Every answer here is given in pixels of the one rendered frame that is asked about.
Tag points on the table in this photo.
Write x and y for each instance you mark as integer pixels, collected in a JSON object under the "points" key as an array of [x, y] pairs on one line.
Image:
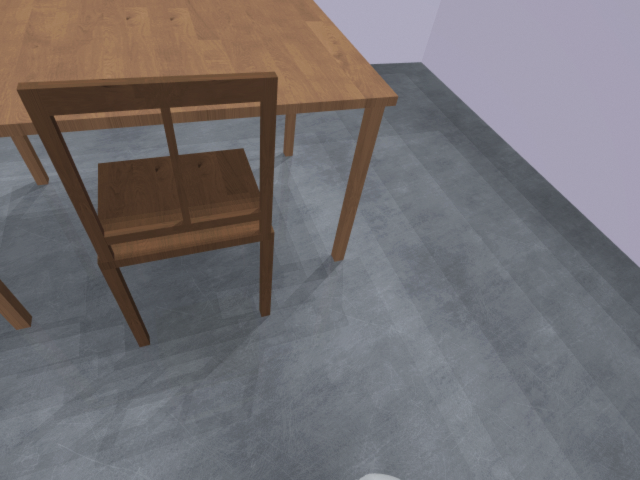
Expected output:
{"points": [[318, 70]]}

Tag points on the chair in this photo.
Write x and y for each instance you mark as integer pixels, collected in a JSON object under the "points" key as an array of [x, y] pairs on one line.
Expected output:
{"points": [[164, 207]]}

